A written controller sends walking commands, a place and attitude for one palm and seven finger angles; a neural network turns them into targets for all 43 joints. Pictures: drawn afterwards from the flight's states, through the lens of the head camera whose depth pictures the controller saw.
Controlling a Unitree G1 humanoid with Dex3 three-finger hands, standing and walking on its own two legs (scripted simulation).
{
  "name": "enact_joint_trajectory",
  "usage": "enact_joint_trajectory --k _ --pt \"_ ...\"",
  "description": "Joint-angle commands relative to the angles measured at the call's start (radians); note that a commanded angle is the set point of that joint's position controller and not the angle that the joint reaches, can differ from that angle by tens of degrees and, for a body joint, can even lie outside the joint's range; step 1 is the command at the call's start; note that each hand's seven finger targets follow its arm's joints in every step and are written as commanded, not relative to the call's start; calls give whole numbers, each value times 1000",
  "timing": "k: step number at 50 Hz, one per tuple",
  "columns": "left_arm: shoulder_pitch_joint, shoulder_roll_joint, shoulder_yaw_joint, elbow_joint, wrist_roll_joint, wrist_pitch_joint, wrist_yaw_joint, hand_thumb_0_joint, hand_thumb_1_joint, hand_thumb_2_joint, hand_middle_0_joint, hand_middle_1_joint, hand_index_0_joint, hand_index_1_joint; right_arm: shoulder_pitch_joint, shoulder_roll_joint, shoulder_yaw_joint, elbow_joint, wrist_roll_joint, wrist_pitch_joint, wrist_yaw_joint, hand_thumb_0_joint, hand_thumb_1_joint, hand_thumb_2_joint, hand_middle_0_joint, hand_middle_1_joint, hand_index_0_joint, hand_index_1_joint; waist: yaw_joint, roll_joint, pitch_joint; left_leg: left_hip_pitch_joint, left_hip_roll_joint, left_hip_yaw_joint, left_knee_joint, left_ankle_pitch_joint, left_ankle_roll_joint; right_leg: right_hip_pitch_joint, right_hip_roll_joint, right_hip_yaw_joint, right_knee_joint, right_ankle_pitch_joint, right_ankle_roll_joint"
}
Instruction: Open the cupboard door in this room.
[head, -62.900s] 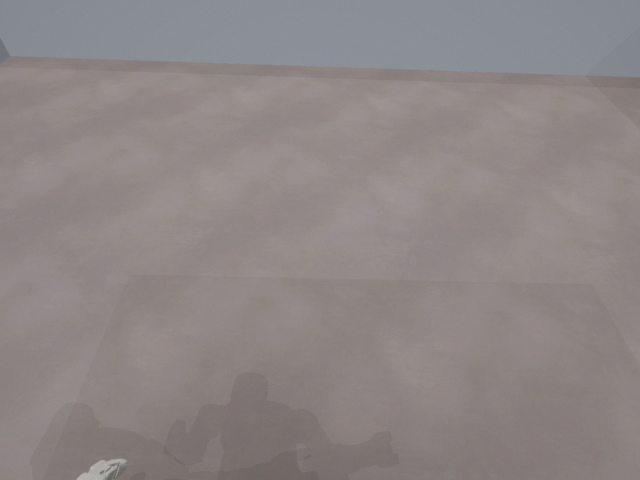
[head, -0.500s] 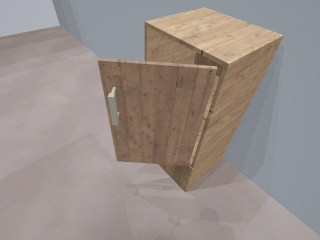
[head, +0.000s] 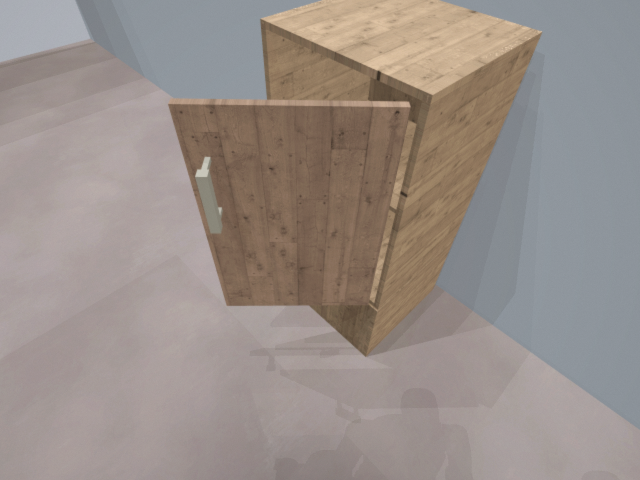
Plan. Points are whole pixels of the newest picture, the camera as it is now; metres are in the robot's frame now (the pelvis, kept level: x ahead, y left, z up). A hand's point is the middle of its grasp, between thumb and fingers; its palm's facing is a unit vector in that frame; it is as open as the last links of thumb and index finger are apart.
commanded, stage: come to a stop and stand still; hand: left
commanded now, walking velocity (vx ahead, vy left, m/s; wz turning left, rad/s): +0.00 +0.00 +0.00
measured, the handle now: (211, 196) +0.59 +0.22 -0.01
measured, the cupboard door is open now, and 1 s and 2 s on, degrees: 47 47 47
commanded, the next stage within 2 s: look again from close up in 1.22 s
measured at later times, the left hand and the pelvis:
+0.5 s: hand out of the picture -0.08 +0.18 -0.18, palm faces +0.07 -0.98 -0.17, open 7.4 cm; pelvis -0.09 +0.01 +0.00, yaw +1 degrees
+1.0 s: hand out of the picture -0.14 +0.21 -0.17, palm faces +0.04 -0.99 -0.15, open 7.4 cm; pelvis -0.15 +0.04 +0.01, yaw +0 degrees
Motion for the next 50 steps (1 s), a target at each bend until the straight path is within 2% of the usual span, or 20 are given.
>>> enact_joint_trajectory --k 1,4,10,16,18,21,23,25,27,29,30,32,34,36,37,39,40,41,45,50 --pt "38 95 4 -73 3 5 -12 0 900 900 -200 -300 -200 -300 1 -112 -13 -90 -7 -7 7 0 -900 -900 200 300 200 300 27 85 36 -111 125 -182 -224 -101 8 -16 -47 57 -116 -86 -51" --pt "72 102 6 -77 10 12 -20 0 900 900 -200 -300 -200 -300 -1 -143 -22 -111 -15 6 18 0 -900 -900 200 300 200 300 34 25 104 -206 102 -184 -271 -313 5 -50 -31 63 -134 -202 -47" --pt "69 127 16 -104 5 3 -25 0 900 900 -200 -300 -200 -300 80 -122 -19 -98 -19 18 20 0 -900 -900 200 300 200 300 -2 -88 47 -73 33 -108 -126 -180 -6 -183 -86 164 -258 -367 -67" --pt "18 132 33 -114 0 7 -29 0 900 900 -200 -300 -200 -300 162 -106 -23 -63 -17 13 15 0 -900 -900 200 300 200 300 -35 -60 -18 21 21 -108 -50 -160 -15 -268 -100 142 -264 -384 -70" --pt "41 112 31 -103 -1 11 -32 0 900 900 -200 -300 -200 -300 146 -119 -23 -63 -19 5 14 0 -900 -900 200 300 200 300 -14 21 3 -80 68 -184 -183 -271 1 -206 -50 90 -177 -338 -50" --pt "179 40 27 -52 8 28 -38 0 900 900 -200 -300 -200 -300 9 -170 -30 -87 -15 1 8 0 -900 -900 200 300 200 300 75 210 9 -430 213 -345 -435 -487 70 107 39 -39 214 -101 -20" --pt "264 7 24 -19 10 37 -42 0 900 900 -200 -300 -200 -300 -50 -172 -29 -94 -12 7 8 0 -900 -900 200 300 200 300 112 193 -3 -486 219 -319 -438 -457 89 163 43 -48 300 -85 -22" --pt "288 -6 22 -13 10 29 -42 0 900 900 -200 -300 -200 -300 -42 -165 -30 -89 -17 12 7 0 -900 -900 200 300 200 300 110 147 7 -446 199 -286 -393 -437 82 165 38 -65 188 -109 -28" --pt "297 2 16 -8 8 11 -36 0 900 900 -200 -300 -200 -300 18 -134 -27 -69 -16 24 7 0 -900 -900 200 300 200 300 85 16 78 -359 118 -238 -265 -380 25 92 5 41 -145 -243 -57" --pt "218 89 24 -37 7 3 -21 0 900 900 -200 -300 -200 -300 72 -50 -23 -63 -1 44 12 0 -900 -900 200 300 200 300 18 -210 136 -187 -14 -87 113 -87 -47 -243 -257 411 -473 -614 -176" --pt "104 121 30 -69 8 7 -16 0 900 900 -200 -300 -200 -300 107 -60 -34 -53 -6 52 15 0 -900 -900 200 300 200 300 -29 -165 108 -63 -22 -93 275 -36 -47 -375 -312 407 -507 -529 -203" --pt "-12 99 33 -102 1 -12 -10 0 900 900 -200 -300 -200 -300 174 -62 -39 -9 -4 48 20 0 -900 -900 200 300 200 300 -58 -209 47 -27 -4 -102 378 -1 -33 -368 -209 283 -465 -411 -156" --pt "7 91 34 -94 8 -11 -12 0 900 900 -200 -300 -200 -300 188 -45 -33 -6 1 29 21 0 -900 -900 200 300 200 300 -42 -188 39 -17 -11 -63 277 -50 -35 -294 -170 187 -402 -302 -141" --pt "75 93 33 -68 11 -3 -15 0 900 900 -200 -300 -200 -300 174 -16 -19 -6 5 11 18 0 -900 -900 200 300 200 300 -18 -96 50 52 -6 -54 -52 -49 -32 -244 -142 174 -307 -297 -117" --pt "118 75 30 -53 9 6 -16 0 900 900 -200 -300 -200 -300 178 -20 -14 0 3 -2 13 0 -900 -900 200 300 200 300 -2 -5 51 81 -2 -84 -189 -49 -31 -228 -103 159 -211 -274 -96" --pt "187 16 21 -35 -5 7 -25 0 900 900 -200 -300 -200 -300 148 -92 -21 -16 -8 -22 -4 0 -900 -900 200 300 200 300 38 251 39 -28 200 -335 -369 -136 37 -154 0 39 -42 -119 -38" --pt "189 15 18 -36 -1 1 -29 0 900 900 -200 -300 -200 -300 99 -109 -24 -46 -8 -24 -13 0 -900 -900 200 300 200 300 58 191 42 -126 245 -341 -386 -142 74 -68 -4 12 -20 -56 -26" --pt "163 14 17 -13 5 7 -30 0 900 900 -200 -300 -200 -300 65 -94 -17 -31 -8 -31 -15 0 -900 -900 200 300 200 300 58 220 22 -136 212 -345 -408 -130 70 -26 -12 7 9 -25 -24" --pt "131 -6 7 6 7 4 -39 0 900 900 -200 -300 -200 -300 70 -84 -11 -15 -4 -31 -20 0 -900 -900 200 300 200 300 54 56 23 -110 185 -288 -379 -105 62 18 -18 28 -63 21 -31" --pt "129 14 1 33 1 -12 -31 0 900 900 -200 -300 -200 -300 113 -70 -2 24 0 -39 -14 0 -900 -900 200 300 200 300 36 24 -18 -38 138 -250 -339 30 23 79 -54 57 -168 105 -45"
